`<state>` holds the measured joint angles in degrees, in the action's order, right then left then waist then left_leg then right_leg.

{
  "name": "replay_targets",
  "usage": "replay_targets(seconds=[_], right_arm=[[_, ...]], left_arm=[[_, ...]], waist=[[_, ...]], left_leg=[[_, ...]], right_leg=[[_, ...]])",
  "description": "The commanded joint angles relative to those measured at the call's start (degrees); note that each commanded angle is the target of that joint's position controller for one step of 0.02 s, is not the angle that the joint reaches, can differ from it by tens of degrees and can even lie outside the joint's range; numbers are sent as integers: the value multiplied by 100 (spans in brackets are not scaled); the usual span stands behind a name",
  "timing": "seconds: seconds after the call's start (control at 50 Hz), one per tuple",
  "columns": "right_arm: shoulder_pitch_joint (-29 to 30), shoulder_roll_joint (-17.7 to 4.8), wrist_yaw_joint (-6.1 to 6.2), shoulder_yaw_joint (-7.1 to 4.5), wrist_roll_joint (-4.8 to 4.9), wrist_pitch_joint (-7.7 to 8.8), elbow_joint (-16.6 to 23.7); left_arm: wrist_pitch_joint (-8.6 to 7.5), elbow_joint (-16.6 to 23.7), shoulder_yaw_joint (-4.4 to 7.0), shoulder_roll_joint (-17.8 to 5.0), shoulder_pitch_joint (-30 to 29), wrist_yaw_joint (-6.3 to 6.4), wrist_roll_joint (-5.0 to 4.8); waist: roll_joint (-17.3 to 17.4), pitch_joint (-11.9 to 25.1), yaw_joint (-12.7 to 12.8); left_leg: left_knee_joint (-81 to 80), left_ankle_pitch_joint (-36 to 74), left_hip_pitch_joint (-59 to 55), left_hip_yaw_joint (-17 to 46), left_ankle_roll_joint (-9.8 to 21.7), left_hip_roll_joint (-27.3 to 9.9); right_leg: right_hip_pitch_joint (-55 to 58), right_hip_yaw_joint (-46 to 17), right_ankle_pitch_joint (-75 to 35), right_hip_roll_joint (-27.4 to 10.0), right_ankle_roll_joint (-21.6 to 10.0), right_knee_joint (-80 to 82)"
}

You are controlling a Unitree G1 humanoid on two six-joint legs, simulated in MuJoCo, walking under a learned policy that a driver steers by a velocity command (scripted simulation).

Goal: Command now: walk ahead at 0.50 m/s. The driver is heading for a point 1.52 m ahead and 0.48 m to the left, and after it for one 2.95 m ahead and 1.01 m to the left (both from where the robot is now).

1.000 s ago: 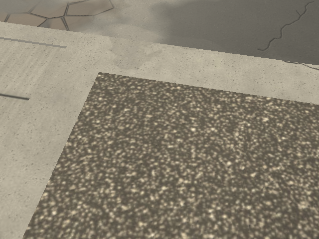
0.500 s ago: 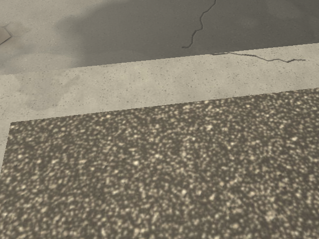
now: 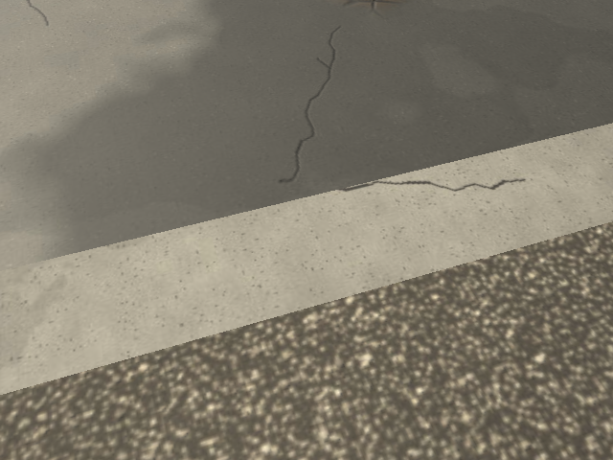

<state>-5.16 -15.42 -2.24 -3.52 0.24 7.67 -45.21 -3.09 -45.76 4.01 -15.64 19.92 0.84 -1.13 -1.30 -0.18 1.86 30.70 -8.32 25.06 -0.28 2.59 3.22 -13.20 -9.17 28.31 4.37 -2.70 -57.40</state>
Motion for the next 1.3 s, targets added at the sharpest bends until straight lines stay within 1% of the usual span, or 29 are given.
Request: replay_targets(seconds=[0.02,0.04,0.06,0.1,0.2,0.3,0.34,0.38,0.4,0.42,0.44,0.46,0.5,0.52,0.58,0.72,0.8,0.86,0.88,0.9,0.92,0.94,0.96,0.98,1.0,1.02,1.1,1.22,1.3], right_arm=[[-943,-701,-10,-168,49,-102,106],[-802,-673,-7,-148,14,-129,133],[-780,-614,9,-108,-28,-129,148],[-907,-593,45,-97,16,-141,104],[-1236,-954,225,-214,115,-241,53],[-1710,-925,275,-211,158,-388,-8],[-1703,-964,298,-232,156,-435,28],[-1568,-802,310,-193,141,-454,118],[-1403,-544,296,-105,89,-423,244],[-1823,-109,299,23,93,-352,397],[-2061,-360,302,14,208,-315,513],[-1759,-811,310,-110,234,-345,442],[-1274,-777,280,-149,134,-428,516],[-1192,-707,254,-168,114,-468,565],[-1076,-434,179,-123,131,-562,716],[-52,-286,-6,-13,96,-525,1099],[503,-366,-117,-18,122,-540,1409],[208,-602,-137,-144,70,-576,1481],[-534,-794,-108,-273,70,-587,1308],[-1493,-1124,-13,-452,89,-616,1038],[-1911,-1817,97,-570,81,-616,952],[-2088,-1683,71,-472,102,-557,1052],[-1954,-1321,19,-357,35,-499,972],[-1612,-1182,19,-309,43,-461,954],[-1186,-961,27,-231,39,-443,972],[-898,-766,25,-162,-16,-418,1013],[-794,-789,57,-165,-30,-270,888],[-1227,-888,193,-171,6,-297,546],[-1618,-1003,206,-203,57,-348,277]], left_arm=[[-230,613,89,-755,-423,-14,40],[-278,713,102,-683,-653,-6,138],[-297,753,110,-610,-637,-7,184],[-291,798,80,-429,-586,-8,190],[-292,1039,-47,-179,-1469,-32,149],[-385,1235,-18,-321,-2160,-131,41],[-437,1254,41,-458,-2103,-147,19],[-469,1083,148,-636,-1454,-106,48],[-480,986,237,-894,-694,-50,129],[-412,889,361,-1401,34,-5,209],[-330,699,362,-1311,294,-62,147],[-333,766,243,-848,36,-73,116],[-308,774,106,-471,-514,-98,141],[-308,741,73,-377,-702,-106,167],[-370,625,126,-490,-803,-118,161],[-324,310,236,-913,-564,-49,113],[-219,124,298,-1139,-268,-46,-2],[-107,68,355,-1366,-208,-13,-66],[-66,46,338,-1376,-225,2,-82],[-77,45,249,-1194,-111,23,-23],[-170,309,-5,-498,359,-50,243],[-360,304,-69,-559,331,-129,132],[-428,417,82,-1041,-366,-172,-148],[-459,537,39,-961,-684,-157,-171],[-439,475,34,-906,-747,-101,-44],[-373,422,67,-924,-628,-77,37],[-134,317,32,-644,-417,-60,107],[-201,579,-69,-395,-1494,-144,97],[-258,781,-103,-400,-2106,-277,37]], waist=[[402,339,-542],[273,96,-429],[396,157,-298],[654,269,-202],[632,113,-412],[715,21,-627],[796,38,-492],[809,265,-100],[542,790,291],[-799,1574,336],[-1746,1656,248],[-958,904,304],[-381,157,115],[-466,-10,-14],[-483,-100,-155],[-185,-229,117],[-205,-405,237],[-409,-51,-83],[-344,353,-545],[-132,857,-985],[1374,1501,-692],[1351,2603,-763],[704,1903,-960],[630,1144,-799],[336,692,-551],[456,492,-308],[465,288,-36],[450,-124,-418],[465,-374,-664]], left_leg=[[-1587,-1202,-2870,3280,1189,-1911],[-1657,-528,-2353,2918,1196,-1728],[-1715,12,-2094,2635,1149,-1534],[-1805,597,-1916,2273,1190,-1335],[-1955,721,-1310,1740,1089,-1133],[-1601,280,-1312,1986,926,-1134],[-1340,79,-1404,2282,828,-1189],[-726,113,-1181,2270,590,-920],[388,-11,-649,1929,380,-641],[2216,-1539,874,1074,19,56],[3413,-2662,2023,806,-62,-112],[3956,-2201,2313,943,-96,-419],[3900,-1387,2103,752,-166,-713],[3729,-1159,1950,748,-184,-854],[3447,-690,1698,607,-280,-987],[1446,972,1443,251,-266,-922],[789,616,1374,-25,-32,-807],[562,-272,428,-469,310,-320],[222,-95,-652,-582,495,-56],[105,244,-2307,-305,699,-46],[88,296,-4586,2334,1494,-1695],[-1016,-559,-5106,4734,2152,-2534],[-1205,-574,-4629,3926,1768,-2327],[-1220,-240,-3735,3080,1545,-2099],[-1278,281,-2850,2432,1362,-1852],[-1422,777,-2176,1991,1271,-1642],[-1998,1340,-1371,1306,1337,-1451],[-2183,1126,-1638,665,1014,-1227],[-2068,784,-2118,754,991,-1476]], right_leg=[[-3035,203,-559,-581,14,-1564],[-2928,276,-822,-732,34,-1157],[-2601,288,-983,-852,51,-817],[-2323,423,-965,-862,165,-183],[-1819,618,-2163,-648,438,1745],[-1202,543,-2758,-360,482,2762],[-817,518,-2527,-331,404,3073],[244,545,-2424,-455,179,3435],[1403,3,-2247,-1118,-130,3329],[3213,-1665,-1872,-2375,-794,3429],[3358,-3339,-628,-3066,-1281,3885],[2730,-2878,-227,-2776,-1124,4044],[1575,-1459,-1161,-2229,-839,4294],[1188,-1031,-1577,-2069,-787,4443],[684,-163,-2444,-1910,-819,4799],[855,1189,-3258,-1822,-675,4858],[1418,1486,-3478,-2039,-512,4655],[1681,1800,-5858,-2068,-345,3615],[1473,1973,-6465,-1938,-235,2653],[549,2080,-5903,-1730,-49,1366],[-1919,2044,-1485,-1038,309,-898],[-2774,793,663,-418,373,-2031],[-3283,475,231,-720,292,-2234],[-3356,592,-229,-945,216,-1904],[-3084,634,-634,-1177,227,-1485],[-2640,592,-900,-1325,242,-1149],[-2233,647,-1598,-1353,440,-504],[-2466,737,-3433,-1151,487,1600],[-2481,801,-3507,-957,360,2393]])
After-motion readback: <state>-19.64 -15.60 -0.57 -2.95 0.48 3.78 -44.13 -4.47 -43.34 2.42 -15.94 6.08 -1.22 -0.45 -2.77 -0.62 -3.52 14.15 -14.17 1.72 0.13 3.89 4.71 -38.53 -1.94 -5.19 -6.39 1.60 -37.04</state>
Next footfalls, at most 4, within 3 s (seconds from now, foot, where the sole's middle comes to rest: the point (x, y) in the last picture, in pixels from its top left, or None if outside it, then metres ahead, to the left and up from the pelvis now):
0.40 right None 0.36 -0.11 -0.76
0.90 left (215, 433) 0.53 0.24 -0.76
1.44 right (249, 286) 0.91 0.21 -0.76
1.98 left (119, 247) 1.03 0.57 -0.76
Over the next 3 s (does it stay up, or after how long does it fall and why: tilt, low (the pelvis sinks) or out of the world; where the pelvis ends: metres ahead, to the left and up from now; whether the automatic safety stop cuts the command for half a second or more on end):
stays up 1.44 0.53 0.00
